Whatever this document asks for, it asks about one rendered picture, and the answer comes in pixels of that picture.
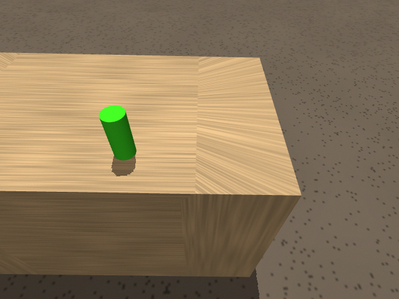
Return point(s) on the can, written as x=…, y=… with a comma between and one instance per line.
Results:
x=116, y=126

